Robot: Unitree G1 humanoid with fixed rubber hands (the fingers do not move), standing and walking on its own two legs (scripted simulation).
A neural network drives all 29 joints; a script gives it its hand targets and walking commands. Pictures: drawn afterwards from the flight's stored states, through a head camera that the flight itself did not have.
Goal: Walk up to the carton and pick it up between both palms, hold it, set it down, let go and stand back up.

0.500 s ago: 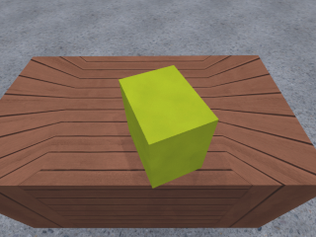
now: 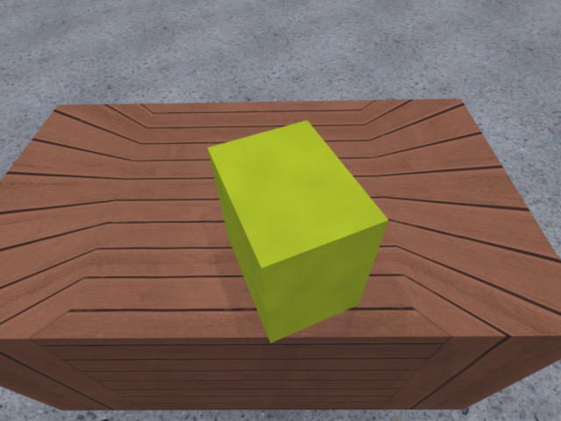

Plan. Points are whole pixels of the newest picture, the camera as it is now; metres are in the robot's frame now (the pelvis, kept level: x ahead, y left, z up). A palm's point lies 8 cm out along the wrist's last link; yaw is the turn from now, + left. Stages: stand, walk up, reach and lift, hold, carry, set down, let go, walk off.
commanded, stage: walk up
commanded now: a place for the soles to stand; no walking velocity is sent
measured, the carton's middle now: (288, 232) +0.43 +0.02 -0.01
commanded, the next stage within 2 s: reach and lift in 0.22 s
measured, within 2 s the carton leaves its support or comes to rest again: neither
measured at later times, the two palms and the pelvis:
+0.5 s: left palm (133, 402) +0.18 +0.25 -0.10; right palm out of the picture +0.14 -0.29 -0.10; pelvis -0.02 -0.01 -0.02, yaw -1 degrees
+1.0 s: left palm (148, 388) +0.19 +0.23 -0.07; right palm (509, 399) +0.19 -0.30 -0.09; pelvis +0.04 -0.05 +0.00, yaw -1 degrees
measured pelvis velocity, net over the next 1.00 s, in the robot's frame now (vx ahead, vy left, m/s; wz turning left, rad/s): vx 0.04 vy -0.05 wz -0.01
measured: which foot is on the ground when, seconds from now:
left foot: down 0.00-1.00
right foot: down 0.00-1.00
